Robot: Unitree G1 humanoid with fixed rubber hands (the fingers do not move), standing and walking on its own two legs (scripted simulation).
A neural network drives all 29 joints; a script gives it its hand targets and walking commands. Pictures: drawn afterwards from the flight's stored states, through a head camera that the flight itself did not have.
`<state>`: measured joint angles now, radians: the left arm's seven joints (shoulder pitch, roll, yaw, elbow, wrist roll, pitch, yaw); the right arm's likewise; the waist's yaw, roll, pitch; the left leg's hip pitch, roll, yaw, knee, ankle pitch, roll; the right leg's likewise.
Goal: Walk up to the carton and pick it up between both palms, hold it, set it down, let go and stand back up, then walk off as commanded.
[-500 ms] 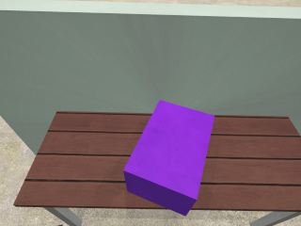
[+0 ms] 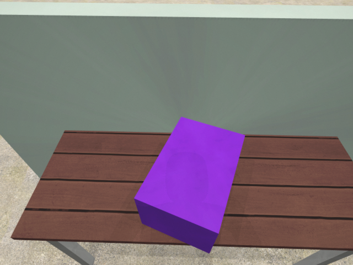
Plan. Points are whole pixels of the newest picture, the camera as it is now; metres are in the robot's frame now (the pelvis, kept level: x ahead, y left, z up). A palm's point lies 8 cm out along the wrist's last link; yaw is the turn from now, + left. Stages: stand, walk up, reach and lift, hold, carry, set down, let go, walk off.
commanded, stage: walk up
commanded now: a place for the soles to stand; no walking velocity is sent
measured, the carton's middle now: (193, 178) +0.41 -0.03 -0.11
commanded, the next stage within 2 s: reach and lift in 1.86 s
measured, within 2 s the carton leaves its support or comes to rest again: neither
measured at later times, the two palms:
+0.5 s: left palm out of the picture +0.08 +0.18 -0.10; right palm out of the picture +0.01 -0.45 -0.12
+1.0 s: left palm out of the picture +0.08 +0.19 -0.11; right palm out of the picture +0.06 -0.42 -0.11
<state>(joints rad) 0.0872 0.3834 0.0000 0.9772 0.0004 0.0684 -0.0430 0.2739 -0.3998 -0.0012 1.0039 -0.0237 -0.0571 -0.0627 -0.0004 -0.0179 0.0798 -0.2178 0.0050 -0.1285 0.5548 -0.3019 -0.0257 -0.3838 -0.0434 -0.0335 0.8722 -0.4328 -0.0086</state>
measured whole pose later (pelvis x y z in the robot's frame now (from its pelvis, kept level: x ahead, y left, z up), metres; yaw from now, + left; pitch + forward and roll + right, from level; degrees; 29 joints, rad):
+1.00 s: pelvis +0.01 -0.11 +0.00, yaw +2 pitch -3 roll +1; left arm 0.16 0.37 0.00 0.97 0.00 0.01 -0.04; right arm 0.24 -0.39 0.00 1.00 -0.02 -0.04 -0.03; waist 0.00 -0.01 0.10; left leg -0.23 0.00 -0.08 0.62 -0.44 0.01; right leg -0.25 0.03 -0.13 0.56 -0.26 -0.10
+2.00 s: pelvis +0.01 -0.08 -0.01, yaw +2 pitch -1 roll +0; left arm 0.07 0.37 0.00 0.70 0.00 0.39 -0.01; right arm 0.08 -0.33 -0.11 1.01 -0.08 -0.07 0.04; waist 0.00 -0.01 0.12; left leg -0.33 0.01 -0.07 0.69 -0.36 -0.03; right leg -0.35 0.00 -0.14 0.66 -0.29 -0.07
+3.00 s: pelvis +0.00 -0.06 -0.01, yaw +2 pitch -6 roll -2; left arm 0.16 0.37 0.03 0.44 0.00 0.19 -0.11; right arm 0.26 -0.01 -0.05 0.58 -0.04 -0.15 -0.18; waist 0.00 -0.04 0.13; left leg -0.22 0.02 -0.06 0.68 -0.36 0.00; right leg -0.21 0.02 -0.13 0.57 -0.25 -0.04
